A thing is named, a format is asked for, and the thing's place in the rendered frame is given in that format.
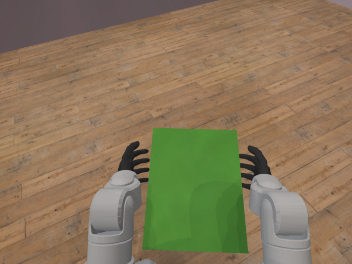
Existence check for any carton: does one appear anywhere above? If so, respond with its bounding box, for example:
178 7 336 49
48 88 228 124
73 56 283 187
142 128 248 254

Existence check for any robot right forearm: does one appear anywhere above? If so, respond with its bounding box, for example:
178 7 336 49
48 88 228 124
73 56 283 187
249 174 312 264

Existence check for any robot left hand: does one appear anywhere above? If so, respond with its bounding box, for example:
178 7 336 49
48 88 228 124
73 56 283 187
118 141 150 183

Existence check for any robot right hand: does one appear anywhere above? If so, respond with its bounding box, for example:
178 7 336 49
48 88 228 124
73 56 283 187
239 145 271 190

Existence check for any robot left forearm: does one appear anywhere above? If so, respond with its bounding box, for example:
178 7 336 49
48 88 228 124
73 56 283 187
84 170 142 264

